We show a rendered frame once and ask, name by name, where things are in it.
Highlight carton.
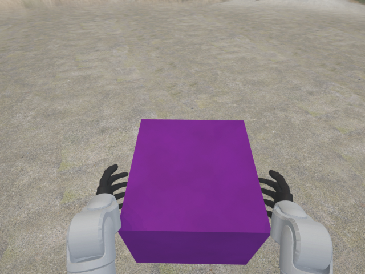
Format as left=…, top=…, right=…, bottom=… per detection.
left=118, top=119, right=271, bottom=265

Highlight robot right hand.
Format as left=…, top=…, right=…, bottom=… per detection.
left=258, top=170, right=293, bottom=218

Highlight robot left hand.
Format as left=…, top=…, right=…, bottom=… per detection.
left=96, top=164, right=128, bottom=209

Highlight robot right forearm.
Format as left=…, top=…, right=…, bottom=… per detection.
left=270, top=200, right=333, bottom=274

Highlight robot left forearm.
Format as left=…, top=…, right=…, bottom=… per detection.
left=66, top=194, right=121, bottom=274

